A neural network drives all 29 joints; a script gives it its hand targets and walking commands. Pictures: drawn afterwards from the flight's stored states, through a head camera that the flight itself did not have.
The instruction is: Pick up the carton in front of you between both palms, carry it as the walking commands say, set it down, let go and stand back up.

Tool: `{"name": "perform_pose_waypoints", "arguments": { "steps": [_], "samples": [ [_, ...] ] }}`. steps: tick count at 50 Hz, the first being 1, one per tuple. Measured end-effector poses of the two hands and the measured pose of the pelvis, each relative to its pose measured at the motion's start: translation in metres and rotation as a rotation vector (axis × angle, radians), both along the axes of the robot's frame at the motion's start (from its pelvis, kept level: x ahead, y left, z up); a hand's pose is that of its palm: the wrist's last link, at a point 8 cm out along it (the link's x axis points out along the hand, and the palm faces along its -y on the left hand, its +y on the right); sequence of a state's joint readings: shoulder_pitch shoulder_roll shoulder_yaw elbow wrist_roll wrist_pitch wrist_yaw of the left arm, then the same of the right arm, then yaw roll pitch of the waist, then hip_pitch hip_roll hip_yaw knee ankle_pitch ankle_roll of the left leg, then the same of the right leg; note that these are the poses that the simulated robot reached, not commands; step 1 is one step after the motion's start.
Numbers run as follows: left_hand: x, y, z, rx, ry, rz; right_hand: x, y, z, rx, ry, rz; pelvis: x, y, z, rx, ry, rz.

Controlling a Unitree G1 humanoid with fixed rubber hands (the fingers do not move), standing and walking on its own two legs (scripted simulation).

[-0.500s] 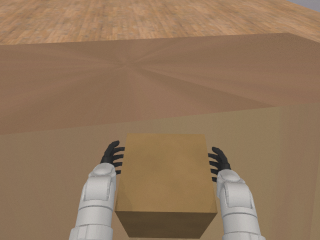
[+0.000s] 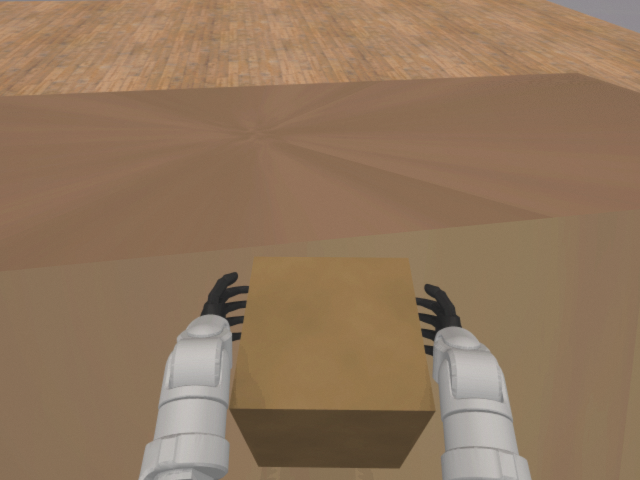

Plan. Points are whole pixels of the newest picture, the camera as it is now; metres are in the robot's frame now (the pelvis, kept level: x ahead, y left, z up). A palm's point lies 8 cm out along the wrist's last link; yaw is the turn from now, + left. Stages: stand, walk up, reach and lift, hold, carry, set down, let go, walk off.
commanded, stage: hold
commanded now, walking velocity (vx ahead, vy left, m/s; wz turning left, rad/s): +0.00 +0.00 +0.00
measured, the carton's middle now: (329, 367) +0.30 +0.00 -0.03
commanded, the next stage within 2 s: carry in 0.94 s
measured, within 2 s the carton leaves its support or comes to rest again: neither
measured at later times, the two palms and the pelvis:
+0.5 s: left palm (215, 326) +0.30 +0.15 +0.05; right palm (445, 339) +0.30 -0.14 +0.05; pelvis +0.01 +0.00 +0.00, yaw +0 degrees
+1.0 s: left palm (214, 325) +0.30 +0.15 +0.06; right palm (445, 337) +0.30 -0.14 +0.05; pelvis +0.01 +0.00 +0.00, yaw +0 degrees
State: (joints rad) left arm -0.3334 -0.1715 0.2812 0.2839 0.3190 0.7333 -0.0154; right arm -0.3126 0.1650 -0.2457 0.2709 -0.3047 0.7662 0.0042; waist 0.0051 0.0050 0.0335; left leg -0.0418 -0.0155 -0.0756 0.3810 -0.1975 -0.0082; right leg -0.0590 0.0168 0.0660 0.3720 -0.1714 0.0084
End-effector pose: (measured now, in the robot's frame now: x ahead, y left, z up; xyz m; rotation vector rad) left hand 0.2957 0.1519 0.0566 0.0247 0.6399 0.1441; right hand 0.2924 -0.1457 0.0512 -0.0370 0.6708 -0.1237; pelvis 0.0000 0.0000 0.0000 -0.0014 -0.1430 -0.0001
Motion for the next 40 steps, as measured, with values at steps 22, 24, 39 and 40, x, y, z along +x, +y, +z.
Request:
{"name": "perform_pose_waypoints", "arguments": {
  "steps": [22,24,39,40],
  "samples": [
    [0.004,0.001,-0.003,0.015,0.011,-0.012,0.004,0.001,-0.002,-0.018,0.011,0.014,0.013,0.000,0.002,0.000,0.012,0.000],
    [0.003,0.001,-0.003,0.016,0.011,-0.013,0.003,0.001,-0.003,-0.019,0.012,0.014,0.013,0.001,0.003,0.000,0.012,-0.001],
    [0.001,0.002,-0.002,0.012,0.010,-0.011,0.001,0.002,-0.002,-0.015,0.010,0.010,0.009,0.002,0.002,0.000,0.011,-0.002],
    [0.001,0.002,-0.002,0.011,0.010,-0.010,0.001,0.002,-0.002,-0.014,0.010,0.010,0.008,0.002,0.002,0.000,0.011,-0.002]
  ]
}}
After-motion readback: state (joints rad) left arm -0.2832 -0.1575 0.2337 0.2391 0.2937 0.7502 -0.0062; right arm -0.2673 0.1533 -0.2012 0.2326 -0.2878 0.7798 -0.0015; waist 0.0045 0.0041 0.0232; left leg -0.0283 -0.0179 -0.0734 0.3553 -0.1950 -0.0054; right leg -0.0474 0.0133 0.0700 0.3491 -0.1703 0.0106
